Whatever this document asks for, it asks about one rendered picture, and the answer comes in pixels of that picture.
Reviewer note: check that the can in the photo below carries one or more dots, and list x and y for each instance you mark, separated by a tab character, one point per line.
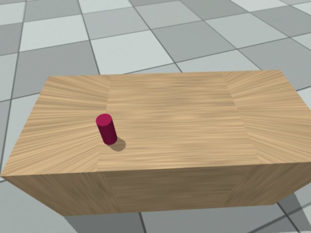
106	128

